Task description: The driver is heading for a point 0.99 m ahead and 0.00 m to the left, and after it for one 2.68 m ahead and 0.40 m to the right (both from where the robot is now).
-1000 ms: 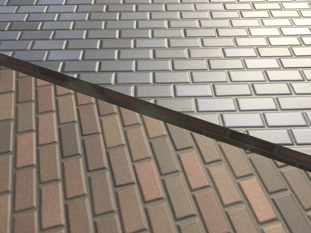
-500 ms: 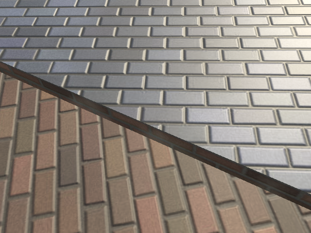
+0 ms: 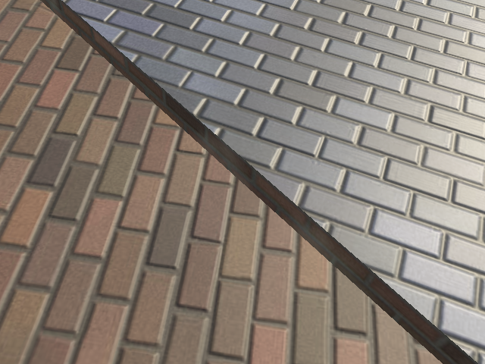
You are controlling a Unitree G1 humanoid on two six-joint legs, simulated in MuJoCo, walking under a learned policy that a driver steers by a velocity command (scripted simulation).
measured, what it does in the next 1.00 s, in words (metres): walks ahead: right foot, then left foot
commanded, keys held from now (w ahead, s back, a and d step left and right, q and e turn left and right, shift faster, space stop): q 0.10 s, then no key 0.26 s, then w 0.64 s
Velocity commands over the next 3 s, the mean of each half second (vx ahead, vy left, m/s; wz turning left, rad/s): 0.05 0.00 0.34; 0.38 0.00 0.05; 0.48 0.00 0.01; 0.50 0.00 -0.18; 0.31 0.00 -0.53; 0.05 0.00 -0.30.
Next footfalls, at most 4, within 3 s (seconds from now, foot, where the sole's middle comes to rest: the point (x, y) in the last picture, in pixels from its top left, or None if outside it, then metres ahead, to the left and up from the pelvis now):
0.30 right None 0.07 -0.15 -0.78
0.66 left None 0.05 0.11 -0.78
1.10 right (261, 363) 0.43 -0.07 -0.78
1.64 left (161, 270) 0.69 0.21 -0.78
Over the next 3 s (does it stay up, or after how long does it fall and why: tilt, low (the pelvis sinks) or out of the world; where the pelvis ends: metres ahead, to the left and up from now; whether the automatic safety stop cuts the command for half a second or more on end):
stays up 1.12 0.02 0.01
